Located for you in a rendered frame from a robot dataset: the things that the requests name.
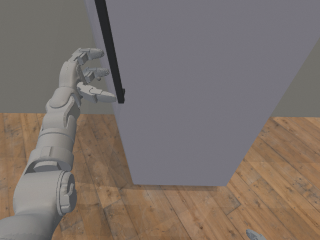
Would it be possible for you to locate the left robot hand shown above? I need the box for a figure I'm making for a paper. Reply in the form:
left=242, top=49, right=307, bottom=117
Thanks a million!
left=58, top=48, right=117, bottom=104

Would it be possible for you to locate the left robot forearm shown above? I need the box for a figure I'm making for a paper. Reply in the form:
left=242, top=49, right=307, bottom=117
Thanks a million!
left=13, top=87, right=82, bottom=214

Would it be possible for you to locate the fridge door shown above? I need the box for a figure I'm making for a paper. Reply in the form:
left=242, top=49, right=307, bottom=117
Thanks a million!
left=85, top=0, right=320, bottom=187

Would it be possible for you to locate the robot left upper arm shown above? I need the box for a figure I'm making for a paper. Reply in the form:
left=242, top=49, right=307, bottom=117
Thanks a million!
left=0, top=170, right=77, bottom=240

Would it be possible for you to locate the handle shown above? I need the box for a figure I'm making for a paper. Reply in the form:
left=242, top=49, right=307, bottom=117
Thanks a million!
left=94, top=0, right=125, bottom=104

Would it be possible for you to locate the right robot hand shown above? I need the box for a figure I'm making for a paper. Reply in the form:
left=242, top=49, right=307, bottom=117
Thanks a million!
left=246, top=229, right=267, bottom=240

